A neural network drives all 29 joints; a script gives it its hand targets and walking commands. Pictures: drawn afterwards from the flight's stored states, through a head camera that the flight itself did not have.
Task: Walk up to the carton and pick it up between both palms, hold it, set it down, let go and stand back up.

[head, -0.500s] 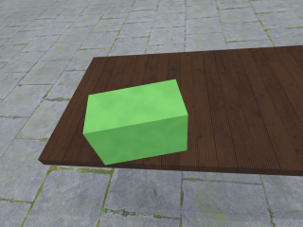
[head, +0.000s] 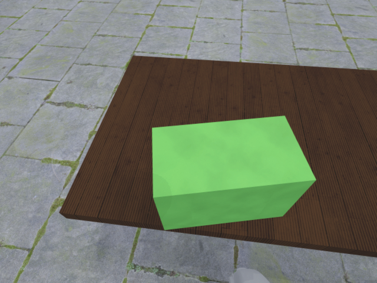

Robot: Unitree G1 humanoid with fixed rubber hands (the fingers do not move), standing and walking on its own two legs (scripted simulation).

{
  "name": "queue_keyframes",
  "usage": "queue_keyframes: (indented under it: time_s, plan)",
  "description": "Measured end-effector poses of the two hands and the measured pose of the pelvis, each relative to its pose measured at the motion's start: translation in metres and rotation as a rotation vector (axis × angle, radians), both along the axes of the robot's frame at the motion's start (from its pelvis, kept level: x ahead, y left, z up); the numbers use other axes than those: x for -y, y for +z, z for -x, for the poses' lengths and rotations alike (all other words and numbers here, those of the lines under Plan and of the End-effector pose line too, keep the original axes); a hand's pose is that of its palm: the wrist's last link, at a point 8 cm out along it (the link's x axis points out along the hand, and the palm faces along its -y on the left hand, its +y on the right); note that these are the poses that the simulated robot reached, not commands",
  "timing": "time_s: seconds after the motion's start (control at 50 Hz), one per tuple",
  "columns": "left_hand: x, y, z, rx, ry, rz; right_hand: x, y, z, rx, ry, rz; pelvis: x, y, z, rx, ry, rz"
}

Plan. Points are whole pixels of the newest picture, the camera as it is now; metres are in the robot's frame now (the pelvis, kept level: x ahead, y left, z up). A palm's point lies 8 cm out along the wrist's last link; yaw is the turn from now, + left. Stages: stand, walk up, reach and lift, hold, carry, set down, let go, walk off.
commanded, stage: walk up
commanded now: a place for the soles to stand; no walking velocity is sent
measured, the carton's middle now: (222, 175) +0.36 -0.04 -0.02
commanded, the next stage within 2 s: none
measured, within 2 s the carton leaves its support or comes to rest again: neither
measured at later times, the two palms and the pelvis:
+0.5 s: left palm out of the picture +0.10 +0.21 -0.12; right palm out of the picture +0.04 -0.38 -0.15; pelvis -0.01 -0.08 -0.02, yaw -4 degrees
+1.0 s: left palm out of the picture +0.09 +0.03 -0.11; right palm out of the picture -0.15 -0.53 -0.14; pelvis -0.08 -0.23 -0.01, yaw -10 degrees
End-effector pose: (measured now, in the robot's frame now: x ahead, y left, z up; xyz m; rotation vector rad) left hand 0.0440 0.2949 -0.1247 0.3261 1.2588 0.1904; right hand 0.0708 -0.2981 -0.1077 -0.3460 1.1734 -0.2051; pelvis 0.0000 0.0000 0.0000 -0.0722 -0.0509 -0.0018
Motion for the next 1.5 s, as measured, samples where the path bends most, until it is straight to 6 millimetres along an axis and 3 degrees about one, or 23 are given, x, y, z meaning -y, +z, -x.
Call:
queue_keyframes:
  time_s: [0.16, 0.28, 0.48, 0.62, 0.8, 0.86, 0.92, 0.98, 1.06, 1.1, 1.2, 1.36, 1.5]
  plan:
    - [-0.001, 0.000, -0.037, -0.006, -0.045, -0.019, 0.001, -0.010, 0.010, -0.001, -0.057, 0.004, -0.003, -0.004, -0.005, -0.002, -0.023, -0.052]
    - [0.016, 0.003, -0.053, 0.001, -0.078, -0.029, 0.017, -0.015, 0.021, 0.003, -0.095, 0.008, 0.011, -0.006, -0.004, 0.000, -0.032, -0.073]
    - [0.075, 0.006, -0.057, 0.039, -0.098, -0.054, 0.073, -0.034, 0.031, 0.028, -0.110, -0.026, 0.070, -0.016, 0.006, 0.031, -0.051, -0.129]
    - [0.126, 0.013, -0.043, 0.045, -0.119, -0.062, 0.122, -0.041, 0.046, 0.032, -0.129, -0.051, 0.120, -0.016, 0.024, 0.072, -0.096, -0.153]
    - [0.178, 0.028, -0.028, -0.001, -0.161, -0.071, 0.170, -0.026, 0.106, -0.089, -0.189, -0.051, 0.169, 0.005, 0.047, 0.010, -0.139, -0.135]
    - [0.199, 0.028, -0.032, -0.010, -0.189, -0.056, 0.187, -0.013, 0.144, -0.142, -0.228, -0.030, 0.185, 0.011, 0.054, -0.004, -0.143, -0.115]
    - [0.225, 0.015, -0.047, 0.011, -0.250, -0.056, 0.208, -0.016, 0.195, -0.191, -0.298, 0.006, 0.203, 0.001, 0.067, 0.031, -0.147, -0.120]
    - [0.253, 0.013, -0.052, 0.043, -0.280, -0.046, 0.228, -0.026, 0.217, -0.215, -0.343, 0.009, 0.225, -0.006, 0.074, 0.057, -0.154, -0.136]
    - [0.278, 0.009, -0.040, 0.094, -0.264, -0.070, 0.261, -0.050, 0.204, -0.171, -0.304, -0.016, 0.258, -0.022, 0.084, 0.042, -0.184, -0.141]
    - [0.290, 0.008, -0.025, 0.092, -0.264, -0.081, 0.275, -0.060, 0.195, -0.139, -0.283, -0.033, 0.269, -0.026, 0.094, 0.072, -0.196, -0.098]
    - [0.297, 0.026, 0.010, 0.064, -0.219, -0.150, 0.290, -0.063, 0.185, -0.095, -0.270, -0.084, 0.288, -0.019, 0.098, 0.076, -0.195, -0.115]
    - [0.288, 0.045, 0.047, 0.030, -0.177, -0.242, 0.287, -0.072, 0.183, -0.112, -0.251, -0.153, 0.296, -0.014, 0.102, 0.070, -0.194, -0.125]
    - [0.262, 0.047, 0.064, 0.024, -0.155, -0.265, 0.265, -0.078, 0.179, -0.105, -0.242, -0.166, 0.276, -0.017, 0.103, 0.079, -0.186, -0.108]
